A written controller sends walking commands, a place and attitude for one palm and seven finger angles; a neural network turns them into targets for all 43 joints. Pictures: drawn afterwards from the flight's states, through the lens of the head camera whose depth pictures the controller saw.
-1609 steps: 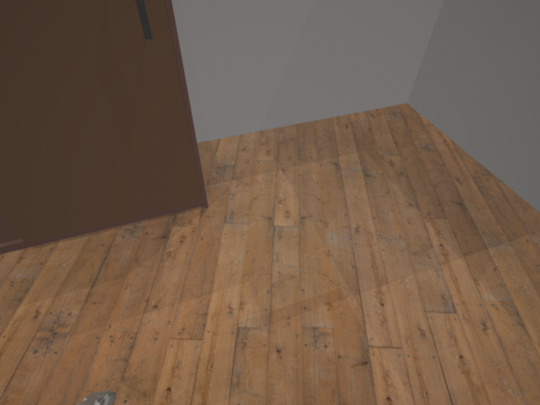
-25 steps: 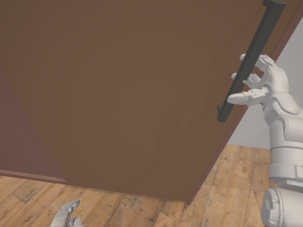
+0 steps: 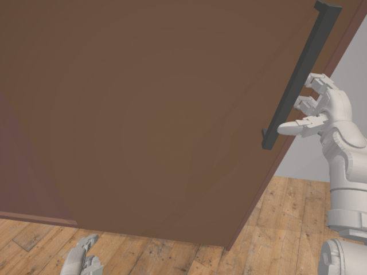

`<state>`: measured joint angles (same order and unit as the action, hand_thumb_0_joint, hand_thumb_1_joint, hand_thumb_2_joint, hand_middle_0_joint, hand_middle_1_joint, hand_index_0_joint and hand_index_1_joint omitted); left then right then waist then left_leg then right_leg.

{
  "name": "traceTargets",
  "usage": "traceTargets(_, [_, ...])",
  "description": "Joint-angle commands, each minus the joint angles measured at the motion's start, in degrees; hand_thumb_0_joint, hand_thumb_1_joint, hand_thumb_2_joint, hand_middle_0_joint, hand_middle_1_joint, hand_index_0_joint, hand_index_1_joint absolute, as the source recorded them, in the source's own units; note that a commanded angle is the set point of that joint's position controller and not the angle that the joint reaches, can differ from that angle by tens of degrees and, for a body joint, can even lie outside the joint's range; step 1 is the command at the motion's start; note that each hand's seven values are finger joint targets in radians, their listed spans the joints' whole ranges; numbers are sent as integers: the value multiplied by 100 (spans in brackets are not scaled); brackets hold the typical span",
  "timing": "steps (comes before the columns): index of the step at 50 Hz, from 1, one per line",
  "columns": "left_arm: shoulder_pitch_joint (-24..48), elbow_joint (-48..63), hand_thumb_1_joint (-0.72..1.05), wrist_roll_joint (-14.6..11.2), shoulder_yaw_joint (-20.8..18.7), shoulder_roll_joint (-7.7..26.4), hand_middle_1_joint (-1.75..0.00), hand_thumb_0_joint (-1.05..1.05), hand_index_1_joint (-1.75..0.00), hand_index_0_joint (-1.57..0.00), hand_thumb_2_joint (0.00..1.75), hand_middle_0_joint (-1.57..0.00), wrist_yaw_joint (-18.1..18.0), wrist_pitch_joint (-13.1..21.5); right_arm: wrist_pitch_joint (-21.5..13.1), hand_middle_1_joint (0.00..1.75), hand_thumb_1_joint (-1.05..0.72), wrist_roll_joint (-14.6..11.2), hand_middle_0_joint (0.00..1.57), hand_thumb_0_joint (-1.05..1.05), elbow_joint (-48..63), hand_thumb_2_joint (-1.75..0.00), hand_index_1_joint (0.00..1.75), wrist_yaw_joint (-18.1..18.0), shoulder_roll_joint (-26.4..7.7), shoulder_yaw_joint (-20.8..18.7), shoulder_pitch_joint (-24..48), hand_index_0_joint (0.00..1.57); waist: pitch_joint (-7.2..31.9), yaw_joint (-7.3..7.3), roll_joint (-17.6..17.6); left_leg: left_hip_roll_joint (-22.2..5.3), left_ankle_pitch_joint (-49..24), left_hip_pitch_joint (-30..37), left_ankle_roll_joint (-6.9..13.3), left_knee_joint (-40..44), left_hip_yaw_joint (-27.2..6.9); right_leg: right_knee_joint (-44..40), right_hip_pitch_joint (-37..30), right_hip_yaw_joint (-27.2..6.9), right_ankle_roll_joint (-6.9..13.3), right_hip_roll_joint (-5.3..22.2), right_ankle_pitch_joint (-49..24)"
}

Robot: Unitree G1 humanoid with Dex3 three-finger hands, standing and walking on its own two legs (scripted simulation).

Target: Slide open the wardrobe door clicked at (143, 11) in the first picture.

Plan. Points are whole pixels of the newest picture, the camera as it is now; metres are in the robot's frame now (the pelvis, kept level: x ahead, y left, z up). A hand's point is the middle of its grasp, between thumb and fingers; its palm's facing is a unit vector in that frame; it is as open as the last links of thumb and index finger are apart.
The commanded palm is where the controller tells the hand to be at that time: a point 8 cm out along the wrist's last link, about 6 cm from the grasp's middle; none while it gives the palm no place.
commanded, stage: slide the fingers in behind the handle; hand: right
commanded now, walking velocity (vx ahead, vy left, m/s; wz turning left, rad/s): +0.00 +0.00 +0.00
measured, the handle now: (288, 87) +0.45 -0.18 +0.24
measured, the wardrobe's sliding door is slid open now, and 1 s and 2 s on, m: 0.00 0.00 0.00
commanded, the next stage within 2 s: grip the handle and tug to test in 1.46 s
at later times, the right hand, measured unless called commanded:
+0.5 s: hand (286, 106) +0.39 -0.17 +0.23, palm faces +0.04 +1.00 +0.00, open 14.0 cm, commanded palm +0.36 -0.22 +0.23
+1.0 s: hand (283, 107) +0.39 -0.16 +0.23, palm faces +0.05 +1.00 +0.00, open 14.1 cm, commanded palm +0.36 -0.21 +0.23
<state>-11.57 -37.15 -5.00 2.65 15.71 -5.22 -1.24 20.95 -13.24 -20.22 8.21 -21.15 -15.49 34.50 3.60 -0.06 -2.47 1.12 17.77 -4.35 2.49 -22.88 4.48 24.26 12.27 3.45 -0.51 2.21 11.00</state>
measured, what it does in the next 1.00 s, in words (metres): stands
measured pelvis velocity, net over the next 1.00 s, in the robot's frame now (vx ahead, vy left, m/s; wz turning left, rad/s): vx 0.00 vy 0.00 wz -0.01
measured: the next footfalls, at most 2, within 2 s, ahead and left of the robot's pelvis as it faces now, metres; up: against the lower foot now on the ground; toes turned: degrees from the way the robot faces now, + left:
none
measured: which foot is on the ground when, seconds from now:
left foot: down 0.00-1.00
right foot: down 0.00-1.00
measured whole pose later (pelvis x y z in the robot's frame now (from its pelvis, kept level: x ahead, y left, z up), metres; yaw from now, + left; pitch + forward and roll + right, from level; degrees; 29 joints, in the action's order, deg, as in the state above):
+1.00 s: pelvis +0.00 +0.00 +0.00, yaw +0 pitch -2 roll -1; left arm -9.8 -37.7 -4.2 3.2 14.9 -4.9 -2.3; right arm 24.3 -12.7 -14.7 3.2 -16.1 -11.9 34.1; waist 3.0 0.6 -2.3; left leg 0.9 17.7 -2.8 2.5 -22.1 4.7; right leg 23.5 10.8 3.2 -0.6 1.9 10.8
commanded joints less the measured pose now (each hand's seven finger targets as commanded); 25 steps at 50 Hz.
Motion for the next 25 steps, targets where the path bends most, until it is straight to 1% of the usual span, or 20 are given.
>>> traceTargets(1, [753, 938, 90, 18, -251, 686, -30, 0, -30, -20, 90, -20, -54, 304, -335, 120, 50, -87, 30, 0, 1561, -30, 120, -3, -1109, -189, 2591, 30, 1339, -1, 237, -65, -2548, -397, -207, 308, -337, 102, -1287, -276, 409, -222, -1489])
traceTargets(2, [797, 948, 90, 20, -249, 683, -30, 0, -30, -20, 90, -20, -58, 299, -326, 120, 50, -80, 30, 0, 1654, -30, 120, -14, -1262, -330, 2576, 30, 1428, 41, 199, -69, -2613, -348, -199, 283, -349, 99, -1294, -297, 410, -230, -1532])
traceTargets(5, [844, 922, 90, 19, -220, 649, -30, 0, -30, -20, 90, -20, -74, 283, -267, 120, 50, -62, 30, 0, 1635, -30, 120, -16, -1042, -132, 2743, 30, 1290, -29, 201, -57, -2530, -479, -194, 283, -325, 110, -1292, -293, 398, -240, -1483])
traceTargets(6, [825, 912, 90, 33, -225, 661, -30, 0, -30, -20, 90, -20, -71, 282, -264, 120, 50, -87, 30, 0, 1656, -30, 120, -28, -1012, -96, 2671, 30, 1289, -24, 211, -60, -2463, -480, -198, 313, -325, 118, -1326, -293, 399, -233, -1457])
traceTargets(8, [842, 868, 90, 34, -207, 668, -30, 0, -30, -20, 90, -20, -91, 264, -200, 120, 50, -49, 30, 0, 1506, -30, 120, -63, -1118, -165, 2794, 30, 1225, -41, 261, -73, -2419, -499, -202, 320, -342, 102, -1239, -309, 395, -237, -1383])
traceTargets(9, [873, 885, 90, 28, -194, 638, -30, 0, -30, -20, 90, -20, -87, 259, -199, 120, 50, -42, 30, 0, 1562, -30, 120, -65, -906, 19, 2885, 30, 1185, -58, 167, -69, -2349, -538, -183, 310, -327, 85, -1257, -325, 386, -238, -1362])
traceTargets(11, [893, 904, 90, 35, -211, 631, -30, 0, -30, -20, 90, -20, -76, 284, -223, 120, 50, -42, 30, 0, 1759, -30, 120, -95, -739, 157, 2868, 30, 1310, -65, 84, -56, -2359, -536, -165, 309, -309, 121, -1425, -332, 388, -220, -1493])
traceTargets(12, [900, 889, 90, 37, -206, 623, -30, 0, -30, -20, 90, -20, -74, 286, -228, 120, 50, -41, 30, 0, 1803, -30, 120, -120, -786, 109, 2987, 30, 1388, -52, 30, -57, -2395, -510, -150, 293, -310, 118, -1451, -360, 387, -231, -1525])
traceTargets(13, [914, 884, 90, 43, -205, 614, -30, 0, -30, -20, 90, -20, -75, 280, -209, 120, 50, -38, 30, 0, 1749, -30, 120, -147, -783, 65, 2894, 30, 1430, -34, 55, -57, -2421, -489, -145, 286, -314, 118, -1457, -365, 382, -234, -1548])
traceTargets(14, [895, 877, 90, 58, -194, 614, -30, 0, -30, -20, 90, -20, -69, 268, -181, 120, 50, -60, 30, 0, 1685, -30, 120, -167, -763, 31, 2810, 30, 1410, -8, 219, -53, -2530, -430, -152, 267, -294, 115, -1397, -368, 383, -243, -1591])
traceTargets(15, [911, 877, 90, 50, -192, 615, -30, 0, -30, -20, 90, -20, -68, 248, -133, 120, 50, -64, 30, 0, 1597, -30, 120, -177, -788, -11, 2731, 30, 1387, 18, 247, -55, -2491, -425, -153, 268, -293, 98, -1356, -362, 373, -241, -1542])
traceTargets(16, [877, 845, 90, 66, -202, 652, -30, 0, -30, -20, 90, -20, -61, 233, -138, 120, 50, -88, 30, 0, 1551, -30, 120, -199, -858, -64, 2646, 30, 1410, 25, 391, -61, -2556, -343, -169, 288, -295, 93, -1344, -346, 382, -238, -1574])
traceTargets(17, [910, 867, 90, 64, -204, 640, -30, 0, -30, -20, 90, -20, -65, 223, -123, 120, 50, -60, 30, 0, 1570, -30, 120, -223, -986, -182, 2700, 30, 1440, 59, 441, -75, -2577, -279, -175, 276, -311, 66, -1280, -343, 387, -239, -1554])
traceTargets(18, [923, 874, 90, 74, -190, 620, -30, 0, -30, -20, 90, -20, -70, 212, -71, 120, 50, -59, 30, 0, 1479, -30, 120, -239, -855, -128, 2603, 30, 1371, 67, 499, -82, -2651, -273, -189, 271, -309, 56, -1242, -324, 392, -246, -1571])
traceTargets(19, [919, 871, 90, 67, -191, 621, -30, 0, -30, -20, 90, -20, -70, 192, -36, 120, 50, -33, 30, 0, 1419, -30, 120, -262, -949, -209, 2565, 30, 1322, 83, 462, -84, -2587, -296, -192, 285, -316, 49, -1194, -307, 378, -247, -1501])
traceTargets(20, [908, 868, 90, 79, -183, 621, -30, 0, -30, -20, 90, -20, -67, 180, -31, 120, 50, -13, 30, 0, 1431, -30, 120, -298, -965, -230, 2631, 30, 1285, 79, 540, -84, -2630, -278, -192, 287, -313, 36, -1174, -308, 382, -247, -1529])
traceTargets(21, [921, 896, 90, 86, -195, 624, -30, 0, -30, -20, 90, -20, -47, 176, -69, 120, 50, -18, 30, 0, 1542, -30, 120, -319, -970, -235, 2504, 30, 1356, 125, 401, -87, -2681, -214, -189, 295, -325, 41, -1237, -284, 385, -244, -1609])
traceTargets(22, [924, 906, 90, 89, -188, 618, -30, 0, -30, -20, 90, -20, -50, 162, -79, 120, 50, 1, 30, 0, 1612, -30, 120, -351, -1083, -331, 2546, 30, 1422, 139, 447, -95, -2719, -132, -183, 275, -319, 20, -1195, -303, 383, -241, -1625])
traceTargets(24, [937, 936, 90, 84, -197, 586, -30, 0, -30, -20, 90, -20, -42, 163, -110, 120, 50, 28, 30, 0, 1737, -30, 120, -361, -853, -154, 2633, 30, 1427, 98, 340, -89, -2829, -152, -180, 255, -325, 47, -1261, -271, 386, -243, -1711])
traceTargets(25, [945, 943, 90, 83, -198, 582, -30, 0, -30, -20, 90, -20, -38, 167, -122, 120, 50, 39, 30, 0, 1839, -30, 120, -371, -851, -151, 2624, 30, 1428, 94, 234, -75, -2810, -182, -166, 257, -318, 52, -1315, -273, 384, -240, -1738])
